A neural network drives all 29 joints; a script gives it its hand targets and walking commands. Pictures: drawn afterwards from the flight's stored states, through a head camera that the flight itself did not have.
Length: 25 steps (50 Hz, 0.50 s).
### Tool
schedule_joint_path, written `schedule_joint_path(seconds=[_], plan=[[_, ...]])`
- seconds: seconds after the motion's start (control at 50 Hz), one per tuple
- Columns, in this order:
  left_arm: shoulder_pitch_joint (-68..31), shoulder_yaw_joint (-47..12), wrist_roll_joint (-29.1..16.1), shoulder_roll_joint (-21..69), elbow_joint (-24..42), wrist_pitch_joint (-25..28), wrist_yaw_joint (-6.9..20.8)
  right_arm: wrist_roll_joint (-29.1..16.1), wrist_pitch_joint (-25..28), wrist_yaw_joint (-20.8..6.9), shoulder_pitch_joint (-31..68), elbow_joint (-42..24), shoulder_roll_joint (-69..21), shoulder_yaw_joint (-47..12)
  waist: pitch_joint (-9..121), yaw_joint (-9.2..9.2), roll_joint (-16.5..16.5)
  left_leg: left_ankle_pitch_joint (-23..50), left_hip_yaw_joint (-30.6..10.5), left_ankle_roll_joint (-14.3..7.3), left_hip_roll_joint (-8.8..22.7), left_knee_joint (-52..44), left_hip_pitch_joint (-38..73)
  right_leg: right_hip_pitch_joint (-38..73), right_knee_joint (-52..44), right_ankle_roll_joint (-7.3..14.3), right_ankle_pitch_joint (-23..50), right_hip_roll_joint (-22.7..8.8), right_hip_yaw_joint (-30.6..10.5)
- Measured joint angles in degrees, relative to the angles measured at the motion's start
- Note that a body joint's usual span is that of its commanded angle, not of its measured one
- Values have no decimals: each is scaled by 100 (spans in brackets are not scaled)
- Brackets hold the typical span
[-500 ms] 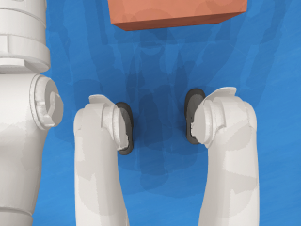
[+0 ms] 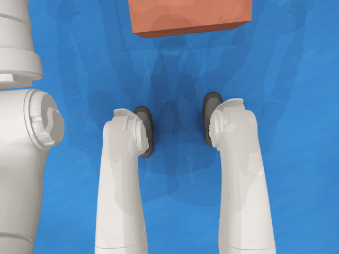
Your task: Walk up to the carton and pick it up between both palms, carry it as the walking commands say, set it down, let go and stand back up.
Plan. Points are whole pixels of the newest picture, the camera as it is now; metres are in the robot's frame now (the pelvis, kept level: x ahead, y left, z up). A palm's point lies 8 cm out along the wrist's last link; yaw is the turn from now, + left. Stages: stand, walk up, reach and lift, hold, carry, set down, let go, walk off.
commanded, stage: set down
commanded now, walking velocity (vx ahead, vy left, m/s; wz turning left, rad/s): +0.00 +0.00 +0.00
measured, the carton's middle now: out of the picture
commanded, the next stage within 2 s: let go in 0.54 s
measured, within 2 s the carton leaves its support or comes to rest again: neither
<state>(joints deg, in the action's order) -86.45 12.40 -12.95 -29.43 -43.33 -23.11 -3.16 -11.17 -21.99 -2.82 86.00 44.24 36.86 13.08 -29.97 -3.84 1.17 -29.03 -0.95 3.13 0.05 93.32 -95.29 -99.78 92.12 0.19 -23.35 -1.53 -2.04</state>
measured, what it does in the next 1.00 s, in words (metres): rises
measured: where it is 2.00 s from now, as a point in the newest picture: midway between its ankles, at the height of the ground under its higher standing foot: (178, 134)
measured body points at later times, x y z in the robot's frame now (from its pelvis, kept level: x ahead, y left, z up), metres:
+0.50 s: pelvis +0.01 +0.00 +0.11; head +0.36 -0.04 +0.38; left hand +0.61 +0.18 +0.01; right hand +0.57 -0.31 +0.02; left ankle +0.11 +0.14 -0.51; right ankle +0.14 -0.12 -0.51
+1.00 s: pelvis +0.07 -0.01 +0.18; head +0.29 -0.02 +0.57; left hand +0.47 +0.20 +0.08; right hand +0.43 -0.29 +0.09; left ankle +0.11 +0.14 -0.51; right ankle +0.14 -0.12 -0.51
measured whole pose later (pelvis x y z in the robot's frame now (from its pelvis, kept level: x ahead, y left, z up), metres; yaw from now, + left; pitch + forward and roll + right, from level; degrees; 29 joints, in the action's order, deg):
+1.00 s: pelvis +0.07 -0.01 +0.18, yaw -1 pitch +26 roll +1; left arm -30.2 9.2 -2.0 -15.5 -32.6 -11.6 1.4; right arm -3.5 -10.3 -6.3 29.1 33.8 21.1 10.5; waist -4.2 -2.3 0.0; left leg -16.6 -2.0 3.1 1.2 46.7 -55.6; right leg -58.7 46.0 0.4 -12.7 -1.2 0.7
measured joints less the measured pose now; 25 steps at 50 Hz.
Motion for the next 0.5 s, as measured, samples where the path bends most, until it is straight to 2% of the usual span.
schedule_joint_path(seconds=[0.12,0.32,0.38,0.5], plan=[[213,37,-9,-50,312,-121,-10,-67,-115,28,-109,-224,-13,-53,0,20,-71,214,-4,9,4,-686,554,567,-653,22,169,-9,29],[252,-60,67,-81,84,-122,178,32,-48,-101,-102,169,-21,81,12,123,5,711,-93,12,19,-1949,1502,1612,-1965,46,620,-20,166],[251,-88,111,-20,-17,-93,197,141,6,-148,-89,310,-84,153,13,140,46,860,-99,8,30,-2316,1770,1901,-2349,43,767,-15,184],[267,95,430,275,-686,65,257,608,181,-243,-168,880,-299,346,644,135,86,1063,-115,14,56,-2806,1754,1912,-2870,45,974,4,216]])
